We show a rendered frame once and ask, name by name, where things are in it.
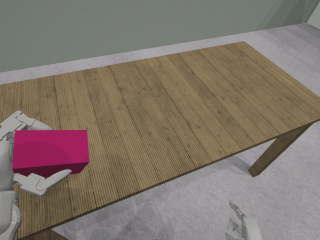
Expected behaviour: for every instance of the right robot hand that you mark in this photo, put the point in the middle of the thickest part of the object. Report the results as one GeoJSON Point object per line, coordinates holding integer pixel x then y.
{"type": "Point", "coordinates": [247, 230]}

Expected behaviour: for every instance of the sponge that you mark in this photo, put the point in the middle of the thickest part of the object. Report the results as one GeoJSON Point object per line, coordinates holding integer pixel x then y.
{"type": "Point", "coordinates": [47, 152]}

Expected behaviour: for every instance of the robot left forearm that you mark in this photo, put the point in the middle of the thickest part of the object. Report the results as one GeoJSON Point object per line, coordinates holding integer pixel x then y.
{"type": "Point", "coordinates": [10, 215]}

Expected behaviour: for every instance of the left robot hand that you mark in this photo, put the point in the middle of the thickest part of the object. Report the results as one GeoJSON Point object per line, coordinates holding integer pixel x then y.
{"type": "Point", "coordinates": [34, 184]}

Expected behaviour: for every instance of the table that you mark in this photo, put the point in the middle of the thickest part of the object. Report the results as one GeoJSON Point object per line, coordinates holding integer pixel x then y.
{"type": "Point", "coordinates": [153, 120]}

